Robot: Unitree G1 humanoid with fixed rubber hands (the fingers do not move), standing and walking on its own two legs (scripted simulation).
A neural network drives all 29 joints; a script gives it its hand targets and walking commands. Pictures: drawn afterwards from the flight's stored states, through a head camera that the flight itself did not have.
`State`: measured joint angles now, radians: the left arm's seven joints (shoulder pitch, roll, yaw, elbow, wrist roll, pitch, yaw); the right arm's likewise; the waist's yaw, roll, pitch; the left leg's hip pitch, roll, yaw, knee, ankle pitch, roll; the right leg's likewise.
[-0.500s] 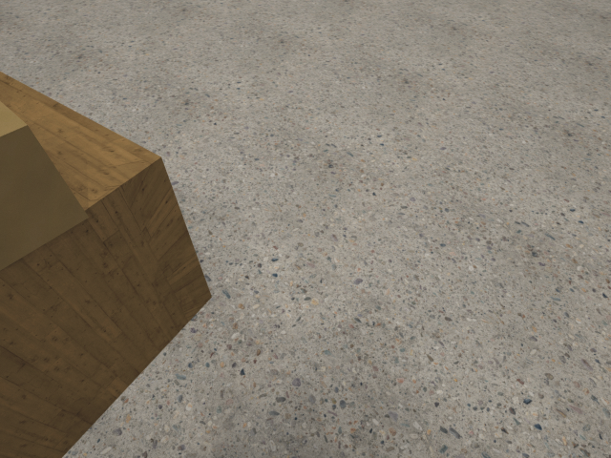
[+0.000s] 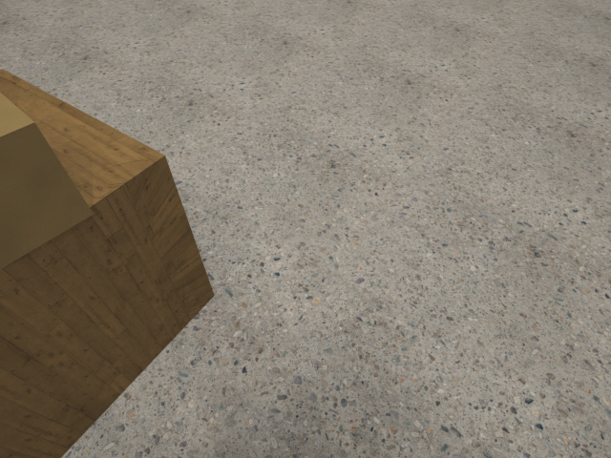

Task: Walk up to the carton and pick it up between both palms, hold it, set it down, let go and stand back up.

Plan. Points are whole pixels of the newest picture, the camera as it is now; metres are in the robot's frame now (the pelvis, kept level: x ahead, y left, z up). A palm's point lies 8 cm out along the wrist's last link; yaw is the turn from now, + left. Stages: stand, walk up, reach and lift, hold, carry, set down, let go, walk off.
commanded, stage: stand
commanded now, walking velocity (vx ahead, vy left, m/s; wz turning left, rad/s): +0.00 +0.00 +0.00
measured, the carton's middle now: out of the picture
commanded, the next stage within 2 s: walk up in 0.40 s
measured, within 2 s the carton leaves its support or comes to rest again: neither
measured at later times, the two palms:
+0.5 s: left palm out of the picture -0.03 +0.20 -0.15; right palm out of the picture -0.03 -0.20 -0.15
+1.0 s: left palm out of the picture +0.01 +0.39 -0.18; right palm (413, 426) +0.18 -0.16 -0.14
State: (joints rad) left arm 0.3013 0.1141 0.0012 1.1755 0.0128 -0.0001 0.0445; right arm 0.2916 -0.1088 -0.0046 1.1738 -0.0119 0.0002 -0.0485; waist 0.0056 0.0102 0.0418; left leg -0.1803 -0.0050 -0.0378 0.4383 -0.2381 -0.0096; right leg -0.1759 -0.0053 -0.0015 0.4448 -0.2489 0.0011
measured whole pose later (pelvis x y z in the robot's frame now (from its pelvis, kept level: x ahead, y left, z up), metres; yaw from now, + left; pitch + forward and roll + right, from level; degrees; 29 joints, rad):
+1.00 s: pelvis +0.07 +0.11 -0.04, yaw +23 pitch -1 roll +0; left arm 0.29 0.35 0.06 0.92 0.09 0.00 0.01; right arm 0.36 -0.27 -0.09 0.88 -0.04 -0.02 0.02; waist -0.06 -0.09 0.08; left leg -0.47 0.04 0.08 0.82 -0.34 0.01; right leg -0.22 -0.20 -0.08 1.06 -0.59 -0.04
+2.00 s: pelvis +0.30 +0.24 -0.02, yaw +54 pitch -1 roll -2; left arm 0.23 0.26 -0.02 0.75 0.01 0.04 0.05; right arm 0.11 -0.22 -0.01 0.79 -0.02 0.06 -0.03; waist -0.01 0.00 0.09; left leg -0.42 -0.06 0.00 0.61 -0.17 0.09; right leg -0.39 -0.02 -0.02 1.04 -0.60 -0.02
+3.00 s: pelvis +0.30 +0.23 +0.00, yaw +59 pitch -1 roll -1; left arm 0.32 0.26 -0.06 1.05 0.01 0.00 0.01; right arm 0.25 -0.24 0.05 1.04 0.00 -0.01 -0.02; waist 0.01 0.01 0.03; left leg -0.26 -0.03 -0.13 0.49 -0.21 -0.02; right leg -0.13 -0.04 -0.11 0.45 -0.30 0.01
